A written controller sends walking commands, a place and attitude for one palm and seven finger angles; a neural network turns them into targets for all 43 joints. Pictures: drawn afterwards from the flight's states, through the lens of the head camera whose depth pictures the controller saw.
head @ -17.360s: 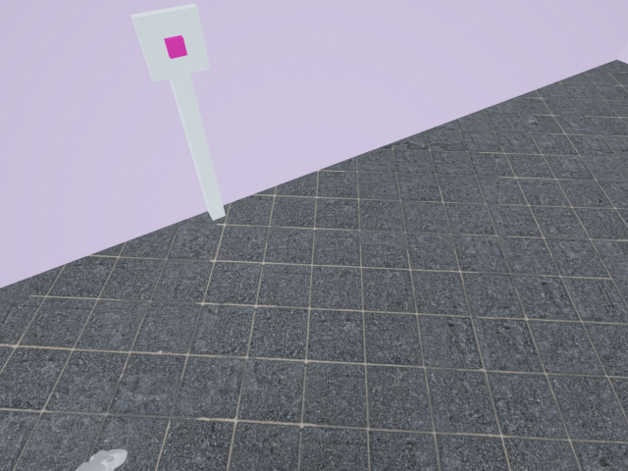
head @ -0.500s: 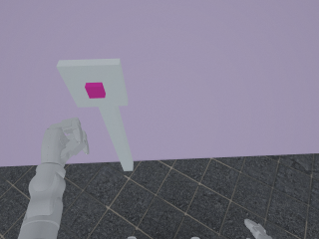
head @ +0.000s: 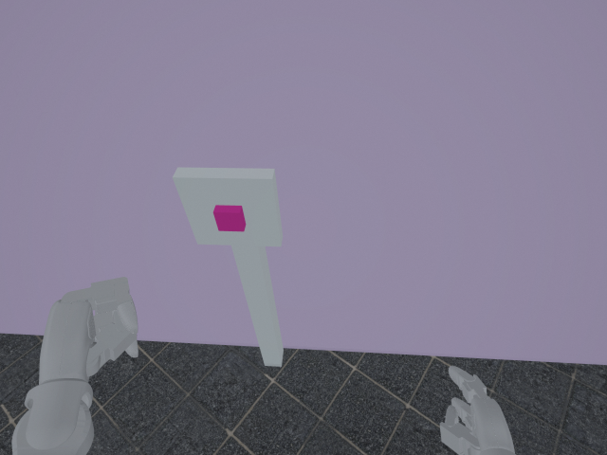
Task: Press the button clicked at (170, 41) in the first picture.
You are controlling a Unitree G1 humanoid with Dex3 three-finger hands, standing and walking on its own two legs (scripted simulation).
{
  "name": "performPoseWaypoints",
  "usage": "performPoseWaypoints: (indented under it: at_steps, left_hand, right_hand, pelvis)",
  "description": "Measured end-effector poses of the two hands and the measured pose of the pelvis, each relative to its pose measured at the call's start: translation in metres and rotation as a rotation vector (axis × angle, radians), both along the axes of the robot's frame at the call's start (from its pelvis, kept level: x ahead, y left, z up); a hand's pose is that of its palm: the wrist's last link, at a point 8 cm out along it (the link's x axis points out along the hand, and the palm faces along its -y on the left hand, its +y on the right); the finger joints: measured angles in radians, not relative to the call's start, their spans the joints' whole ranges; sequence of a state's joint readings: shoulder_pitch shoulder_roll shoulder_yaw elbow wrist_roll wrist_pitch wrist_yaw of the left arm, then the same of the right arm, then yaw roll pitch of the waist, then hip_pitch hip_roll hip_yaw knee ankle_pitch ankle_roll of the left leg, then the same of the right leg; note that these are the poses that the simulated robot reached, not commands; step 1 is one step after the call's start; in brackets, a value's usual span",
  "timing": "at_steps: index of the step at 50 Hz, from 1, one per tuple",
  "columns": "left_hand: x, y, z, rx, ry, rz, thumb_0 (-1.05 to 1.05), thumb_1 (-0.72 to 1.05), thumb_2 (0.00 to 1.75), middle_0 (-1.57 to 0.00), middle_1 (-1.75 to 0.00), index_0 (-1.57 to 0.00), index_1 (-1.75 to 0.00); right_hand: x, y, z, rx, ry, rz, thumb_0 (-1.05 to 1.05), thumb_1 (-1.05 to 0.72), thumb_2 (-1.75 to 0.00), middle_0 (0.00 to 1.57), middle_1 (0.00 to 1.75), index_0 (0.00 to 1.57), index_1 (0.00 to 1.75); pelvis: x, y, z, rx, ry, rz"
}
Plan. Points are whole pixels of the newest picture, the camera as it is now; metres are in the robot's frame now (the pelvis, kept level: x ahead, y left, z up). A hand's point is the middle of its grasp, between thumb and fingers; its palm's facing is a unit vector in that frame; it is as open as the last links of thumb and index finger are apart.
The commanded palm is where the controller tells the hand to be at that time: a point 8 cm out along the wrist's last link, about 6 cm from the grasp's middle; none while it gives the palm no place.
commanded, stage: draw the hand back to the body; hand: left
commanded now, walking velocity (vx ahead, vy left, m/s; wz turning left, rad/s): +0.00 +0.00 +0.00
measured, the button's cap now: (230, 217) +0.52 +0.21 -0.01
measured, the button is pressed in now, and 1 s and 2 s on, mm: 0 0 0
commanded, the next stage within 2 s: step back with the hand held close in 0.56 s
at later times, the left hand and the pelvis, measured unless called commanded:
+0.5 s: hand (66, 359) +0.16 +0.25 +0.15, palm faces +0.41 -0.82 -0.41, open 3.1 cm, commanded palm +0.11 +0.28 +0.18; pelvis -0.01 +0.00 +0.00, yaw -1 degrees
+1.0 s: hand (57, 371) +0.15 +0.25 +0.15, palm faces +0.29 -0.82 -0.50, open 3.1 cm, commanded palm +0.09 +0.30 +0.18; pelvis -0.04 +0.02 +0.00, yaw -1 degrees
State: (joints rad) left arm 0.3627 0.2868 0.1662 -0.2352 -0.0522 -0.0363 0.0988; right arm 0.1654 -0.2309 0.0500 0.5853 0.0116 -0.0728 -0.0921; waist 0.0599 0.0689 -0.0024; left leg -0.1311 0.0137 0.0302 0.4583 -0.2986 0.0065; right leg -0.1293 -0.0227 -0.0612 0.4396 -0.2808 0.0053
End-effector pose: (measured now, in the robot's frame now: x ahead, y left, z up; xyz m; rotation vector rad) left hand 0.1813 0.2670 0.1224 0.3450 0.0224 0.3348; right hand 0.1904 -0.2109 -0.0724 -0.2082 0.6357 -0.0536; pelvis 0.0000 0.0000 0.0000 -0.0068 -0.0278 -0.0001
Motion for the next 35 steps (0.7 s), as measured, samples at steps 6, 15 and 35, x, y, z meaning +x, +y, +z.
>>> performPoseWaypoints:
  at_steps: [6,15,35]
  left_hand:
    - [-0.017,0.005,0.021,0.051,-0.032,0.016,0.01,0.9,0.9,-1.3,-1.49,-1.3,-1.5]
    - [-0.046,0.012,0.052,0.146,-0.1,0.037,0.01,0.9,0.9,-1.3,-1.49,-1.31,-1.5]
    - [-0.067,0.013,0.054,0.139,-0.15,0.031,0.01,0.89,0.9,-1.3,-1.49,-1.31,-1.5]
  right_hand:
    - [0.0,0.005,0.0,0.011,0.008,0.017,0.02,-0.9,-0.9,0.2,0.3,0.2,0.3]
    - [-0.011,0.004,-0.004,0.011,0.016,0.005,0.02,-0.9,-0.9,0.2,0.3,0.2,0.3]
    - [-0.038,-0.002,0.002,-0.016,-0.013,-0.025,0.02,-0.9,-0.9,0.2,0.3,0.2,0.3]
  pelvis:
    - [0.003,0.001,0.002,-0.002,-0.016,-0.003]
    - [0.0,0.002,0.003,-0.005,-0.033,-0.008]
    - [-0.022,0.003,0.003,-0.008,-0.068,-0.015]
